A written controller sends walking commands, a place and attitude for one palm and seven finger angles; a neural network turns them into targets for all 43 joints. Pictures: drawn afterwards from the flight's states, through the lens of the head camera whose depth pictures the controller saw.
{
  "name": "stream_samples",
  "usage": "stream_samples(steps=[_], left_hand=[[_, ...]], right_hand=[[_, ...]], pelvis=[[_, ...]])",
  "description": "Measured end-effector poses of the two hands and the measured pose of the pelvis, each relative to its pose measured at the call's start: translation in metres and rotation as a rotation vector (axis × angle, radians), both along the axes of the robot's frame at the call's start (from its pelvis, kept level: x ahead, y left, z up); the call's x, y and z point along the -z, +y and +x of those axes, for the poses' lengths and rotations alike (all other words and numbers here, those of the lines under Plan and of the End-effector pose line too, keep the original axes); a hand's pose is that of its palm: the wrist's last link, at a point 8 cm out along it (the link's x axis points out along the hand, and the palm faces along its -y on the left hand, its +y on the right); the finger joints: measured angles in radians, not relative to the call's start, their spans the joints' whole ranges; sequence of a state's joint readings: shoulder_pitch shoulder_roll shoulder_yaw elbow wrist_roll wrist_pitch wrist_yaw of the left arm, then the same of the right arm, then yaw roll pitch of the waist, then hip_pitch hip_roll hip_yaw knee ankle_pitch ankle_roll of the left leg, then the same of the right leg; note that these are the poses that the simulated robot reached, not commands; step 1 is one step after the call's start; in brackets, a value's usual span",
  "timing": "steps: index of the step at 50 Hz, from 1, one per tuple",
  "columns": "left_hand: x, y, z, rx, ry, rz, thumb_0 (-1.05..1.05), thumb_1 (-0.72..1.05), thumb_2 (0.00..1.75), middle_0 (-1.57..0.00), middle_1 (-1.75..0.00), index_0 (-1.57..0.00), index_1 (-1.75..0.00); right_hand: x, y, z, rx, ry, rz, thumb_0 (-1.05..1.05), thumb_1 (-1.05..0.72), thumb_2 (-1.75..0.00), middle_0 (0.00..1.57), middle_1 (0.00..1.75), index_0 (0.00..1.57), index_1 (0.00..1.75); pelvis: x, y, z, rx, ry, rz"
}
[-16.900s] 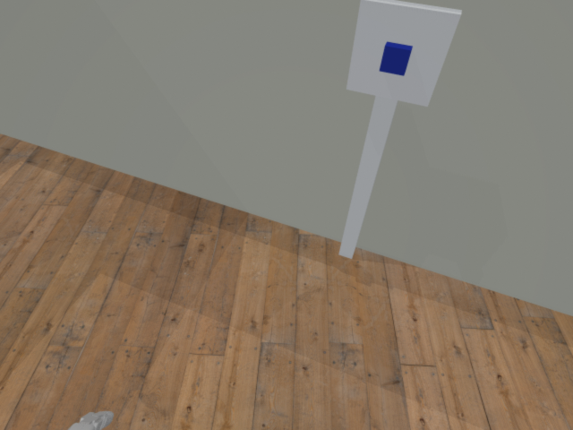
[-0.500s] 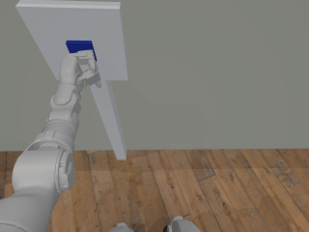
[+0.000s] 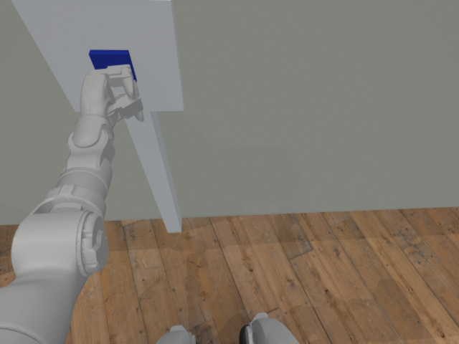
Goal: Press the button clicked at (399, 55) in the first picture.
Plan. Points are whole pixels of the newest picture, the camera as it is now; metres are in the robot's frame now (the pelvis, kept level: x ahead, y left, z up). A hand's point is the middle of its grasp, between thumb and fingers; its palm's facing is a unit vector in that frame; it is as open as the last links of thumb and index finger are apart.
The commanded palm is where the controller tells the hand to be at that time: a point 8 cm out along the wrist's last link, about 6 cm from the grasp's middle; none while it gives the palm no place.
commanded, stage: pull the fist back off the button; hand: left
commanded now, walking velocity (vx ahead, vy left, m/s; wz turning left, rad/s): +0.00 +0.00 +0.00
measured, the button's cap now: (115, 64) +0.57 +0.15 +0.15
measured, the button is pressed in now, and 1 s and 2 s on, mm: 13 0 0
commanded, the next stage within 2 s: draw the hand back to the body in 0.92 s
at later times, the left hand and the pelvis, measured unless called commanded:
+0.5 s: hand (134, 114) +0.47 +0.12 +0.12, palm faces -0.03 -1.00 +0.00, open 3.0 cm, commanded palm +0.44 +0.17 +0.12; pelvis +0.03 +0.00 +0.01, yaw -1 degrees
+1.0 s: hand (130, 144) +0.41 +0.12 +0.12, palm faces -0.03 -1.00 -0.01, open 3.1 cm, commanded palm +0.39 +0.17 +0.12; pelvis +0.04 -0.02 +0.02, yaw +1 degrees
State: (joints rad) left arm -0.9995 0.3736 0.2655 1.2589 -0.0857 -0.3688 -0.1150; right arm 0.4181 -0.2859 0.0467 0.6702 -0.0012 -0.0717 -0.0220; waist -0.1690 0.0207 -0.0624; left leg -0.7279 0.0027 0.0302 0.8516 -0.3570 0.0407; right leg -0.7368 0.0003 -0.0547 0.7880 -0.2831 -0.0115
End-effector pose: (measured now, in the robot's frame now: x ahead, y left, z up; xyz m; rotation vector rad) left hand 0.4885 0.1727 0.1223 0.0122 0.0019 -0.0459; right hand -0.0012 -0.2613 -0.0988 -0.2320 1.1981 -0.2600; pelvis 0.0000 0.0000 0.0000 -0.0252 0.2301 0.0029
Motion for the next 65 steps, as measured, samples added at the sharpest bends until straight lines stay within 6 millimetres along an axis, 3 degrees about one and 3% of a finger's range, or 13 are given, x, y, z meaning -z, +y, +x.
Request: stream_samples(steps=[9,16,30,45,50,56,65], left_hand=[[0.002,0.002,-0.003,-0.001,-0.008,-0.013,-0.02,0.74,0.95,-1.3,-1.5,-1.36,-1.5],[0.004,0.003,-0.015,-0.008,-0.026,-0.017,-0.02,0.75,0.91,-1.3,-1.5,-1.33,-1.5],[0.003,0.001,-0.046,-0.014,-0.037,-0.015,0.01,0.88,0.9,-1.3,-1.5,-1.3,-1.5],[0.004,0.0,-0.1,-0.009,-0.035,-0.001,0.02,0.9,0.9,-1.31,-1.5,-1.3,-1.5],[0.001,0.002,-0.098,-0.015,-0.031,0.001,0.02,0.89,0.9,-1.31,-1.5,-1.3,-1.5],[-0.009,0.007,-0.096,-0.01,-0.047,0.0,0.02,0.9,0.9,-1.3,-1.5,-1.3,-1.5],[-0.017,0.03,-0.135,-0.023,-0.044,0.002,0.02,0.9,0.9,-1.3,-1.5,-1.29,-1.5]], right_hand=[[0.0,0.003,0.01,-0.005,-0.019,0.012,0.0,-0.91,-0.9,0.2,0.3,0.2,0.3],[0.0,0.006,0.03,-0.006,-0.049,0.036,0.0,-0.91,-0.9,0.2,0.3,0.2,0.3],[-0.01,0.005,0.108,-0.046,-0.205,0.072,0.0,-0.91,-0.9,0.2,0.3,0.2,0.29],[-0.03,0.006,0.183,-0.146,-0.37,0.084,0.01,-0.91,-0.9,0.2,0.3,0.2,0.29],[-0.033,0.007,0.19,-0.165,-0.39,0.078,0.01,-0.91,-0.9,0.2,0.3,0.2,0.29],[-0.032,0.006,0.183,-0.152,-0.386,0.085,0.01,-0.91,-0.9,0.2,0.3,0.2,0.3],[-0.036,0.006,0.174,-0.129,-0.4,0.088,0.01,-0.91,-0.9,0.2,0.3,0.2,0.3]], pelvis=[[0.0,0.002,0.004,0.009,-0.002,0.002],[-0.004,0.002,0.013,0.019,-0.022,0.005],[-0.013,-0.006,0.034,0.022,-0.074,0.013],[-0.019,-0.018,0.043,-0.007,-0.13,0.02],[-0.02,-0.021,0.039,-0.015,-0.139,0.022],[-0.021,-0.022,0.039,-0.006,-0.142,0.024],[-0.026,-0.019,0.041,0.004,-0.181,0.024]])
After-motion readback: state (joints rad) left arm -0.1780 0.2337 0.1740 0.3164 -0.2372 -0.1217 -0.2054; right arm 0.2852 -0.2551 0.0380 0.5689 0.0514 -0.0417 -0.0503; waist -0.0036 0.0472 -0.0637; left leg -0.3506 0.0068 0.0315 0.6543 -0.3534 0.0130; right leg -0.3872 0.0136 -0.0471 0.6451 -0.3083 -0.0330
